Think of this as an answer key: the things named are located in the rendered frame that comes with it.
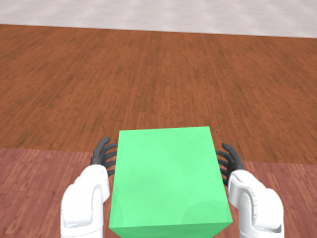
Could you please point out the carton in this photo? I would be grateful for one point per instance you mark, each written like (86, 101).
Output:
(168, 184)

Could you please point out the robot left forearm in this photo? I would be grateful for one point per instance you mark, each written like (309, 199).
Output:
(81, 209)

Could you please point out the robot right forearm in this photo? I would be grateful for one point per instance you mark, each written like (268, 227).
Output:
(260, 209)

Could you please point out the robot right hand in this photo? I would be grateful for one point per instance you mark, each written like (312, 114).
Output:
(234, 162)

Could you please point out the robot left hand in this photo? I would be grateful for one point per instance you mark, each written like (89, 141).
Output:
(100, 158)

